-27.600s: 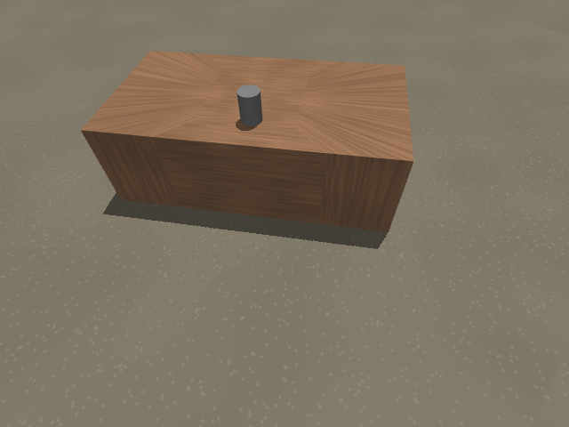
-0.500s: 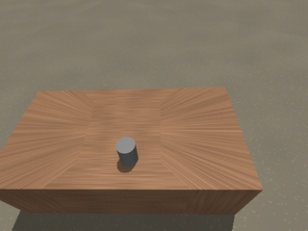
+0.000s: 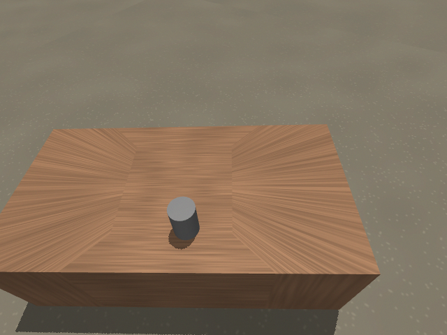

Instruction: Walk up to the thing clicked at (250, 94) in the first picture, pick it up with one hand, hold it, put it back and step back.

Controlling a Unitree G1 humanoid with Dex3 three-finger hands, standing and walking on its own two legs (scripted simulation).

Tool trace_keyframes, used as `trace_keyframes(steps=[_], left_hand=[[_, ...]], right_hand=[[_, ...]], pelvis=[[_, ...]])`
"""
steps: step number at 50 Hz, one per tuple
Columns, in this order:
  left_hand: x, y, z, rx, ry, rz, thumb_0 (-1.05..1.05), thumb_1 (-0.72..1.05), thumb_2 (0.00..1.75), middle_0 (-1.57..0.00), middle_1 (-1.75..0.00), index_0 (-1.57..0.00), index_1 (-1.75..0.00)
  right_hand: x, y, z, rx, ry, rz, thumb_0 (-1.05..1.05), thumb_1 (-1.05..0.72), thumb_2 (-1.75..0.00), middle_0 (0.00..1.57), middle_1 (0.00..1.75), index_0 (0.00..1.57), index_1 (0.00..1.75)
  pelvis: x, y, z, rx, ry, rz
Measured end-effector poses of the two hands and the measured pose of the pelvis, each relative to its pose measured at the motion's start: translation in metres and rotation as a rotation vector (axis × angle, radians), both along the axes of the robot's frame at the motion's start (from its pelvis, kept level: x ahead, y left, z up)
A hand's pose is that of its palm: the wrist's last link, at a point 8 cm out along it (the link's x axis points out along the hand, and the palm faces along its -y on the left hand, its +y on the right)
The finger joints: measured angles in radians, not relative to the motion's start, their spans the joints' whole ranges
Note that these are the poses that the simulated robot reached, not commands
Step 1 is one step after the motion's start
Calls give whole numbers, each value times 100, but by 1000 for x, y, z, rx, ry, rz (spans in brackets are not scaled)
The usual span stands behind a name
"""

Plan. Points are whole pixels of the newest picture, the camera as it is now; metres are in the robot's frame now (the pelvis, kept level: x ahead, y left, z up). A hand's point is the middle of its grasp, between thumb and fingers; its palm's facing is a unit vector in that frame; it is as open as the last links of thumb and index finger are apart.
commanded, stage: stand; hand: left
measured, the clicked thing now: (184, 218) +0.51 +0.15 -0.30
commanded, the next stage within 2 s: step back in 0.02 s
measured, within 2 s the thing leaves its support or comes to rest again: neither
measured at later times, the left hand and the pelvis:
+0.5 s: hand out of the picture +0.07 +0.31 -0.18, palm faces -0.03 -0.93 -0.37, open 7.4 cm; pelvis -0.07 +0.04 -0.02, yaw +0 degrees
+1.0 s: hand out of the picture -0.06 +0.31 -0.16, palm faces -0.01 -0.91 -0.41, open 7.4 cm; pelvis -0.18 +0.04 -0.03, yaw +0 degrees
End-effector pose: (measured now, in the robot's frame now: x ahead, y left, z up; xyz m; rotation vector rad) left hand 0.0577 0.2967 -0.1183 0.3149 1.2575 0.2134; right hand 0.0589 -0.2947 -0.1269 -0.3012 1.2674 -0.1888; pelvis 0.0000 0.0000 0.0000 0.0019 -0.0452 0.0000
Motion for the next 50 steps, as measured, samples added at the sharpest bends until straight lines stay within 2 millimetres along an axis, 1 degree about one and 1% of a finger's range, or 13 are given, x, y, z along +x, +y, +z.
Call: trace_keyframes(steps=[3, 7, 12, 17, 21, 24, 30, 35, 37, 40, 45, 48, 50], left_hand=[[1, 2, -1, 0, -7, 17, 0, 90, 90, -21, -30, -21, -30], [2, 11, -4, 19, -22, 29, 0, 90, 90, -21, -30, -21, -30], [7, 27, -10, 37, -53, 0, 0, 90, 90, -21, -30, -21, -30], [23, 50, -25, 31, -115, -30, 0, 90, 90, -21, -30, -21, -30], [24, 55, -25, 29, -134, -35, 0, 91, 90, -20, -30, -20, -30], [12, 54, -24, 20, -117, -52, 0, 91, 90, -20, -30, -20, -29], [-24, 51, -23, 26, -57, -83, 0, 91, 90, -20, -30, -21, -30], [-54, 43, -23, 47, -49, -97, 0, 90, 90, -21, -30, -21, -30], [-70, 38, -19, 51, -51, -94, 0, 91, 90, -20, -30, -21, -30], [-91, 34, -9, 50, -60, -86, 0, 90, 90, -21, -30, -21, -30], [-111, 39, 3, 67, -101, -65, 0, 90, 90, -21, -30, -21, -30], [-117, 46, 3, 72, -143, -67, 0, 90, 90, -21, -30, -21, -30], [-123, 53, -1, 66, -171, -65, 0, 90, 90, -21, -30, -21, -30]], right_hand=[[1, -1, -1, 3, 0, -7, 1, -90, -90, 20, 30, 20, 30], [2, -7, -4, -11, -11, -14, 1, -90, -90, 21, 30, 20, 30], [-5, -9, -5, -50, -16, -11, 1, -90, -90, 20, 30, 20, 30], [-31, 3, -5, -102, -7, -3, 1, -91, -90, 20, 30, 20, 30], [-59, 17, 0, -103, 43, 3, 1, -90, -90, 20, 30, 20, 30], [-70, 24, 4, -104, 40, -8, 1, -90, -90, 21, 30, 20, 30], [-80, 30, 0, -81, -42, -24, 1, -90, -90, 21, 30, 20, 30], [-92, 22, -15, -51, -88, -30, 1, -90, -90, 21, 30, 21, 30], [-99, 17, -21, -38, -93, -39, 1, -90, -90, 21, 30, 21, 30], [-109, 14, -18, -29, -87, -45, 1, -90, -90, 21, 30, 20, 30], [-129, 13, -10, -46, -83, -8, 1, -90, -90, 21, 30, 20, 30], [-142, 15, -8, -67, -69, 21, 1, -90, -90, 21, 30, 20, 30], [-152, 19, -8, -83, -65, 40, 1, -90, -90, 20, 30, 20, 30]], pelvis=[[-2, 0, -2, -2, 7, 2], [-15, 2, -8, -11, 12, 7], [-32, 15, -18, -9, 10, 11], [-47, 36, -32, -10, 23, 18], [-61, 41, -26, -17, 24, 20], [-69, 44, -21, -19, 32, 3], [-89, 44, -22, -13, 25, -37], [-112, 35, -32, -2, 16, -65], [-122, 32, -32, -30, 3, -55], [-133, 30, -27, 3, 3, -59], [-155, 34, -20, 19, 18, -39], [-171, 39, -22, 12, 22, -17], [-183, 43, -26, 5, 21, 2]])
